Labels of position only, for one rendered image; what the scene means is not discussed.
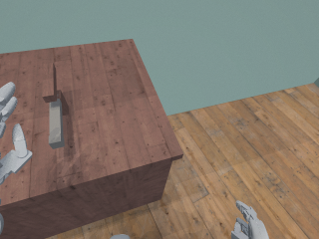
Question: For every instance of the robot right hand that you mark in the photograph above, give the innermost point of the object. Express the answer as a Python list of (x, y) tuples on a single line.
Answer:
[(255, 228)]

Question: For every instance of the tap lever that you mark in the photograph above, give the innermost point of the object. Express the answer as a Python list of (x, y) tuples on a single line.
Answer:
[(56, 133)]

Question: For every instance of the robot left hand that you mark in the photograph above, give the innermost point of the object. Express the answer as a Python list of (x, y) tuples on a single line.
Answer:
[(14, 160)]

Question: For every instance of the counter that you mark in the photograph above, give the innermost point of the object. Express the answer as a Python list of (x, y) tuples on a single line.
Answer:
[(118, 142)]

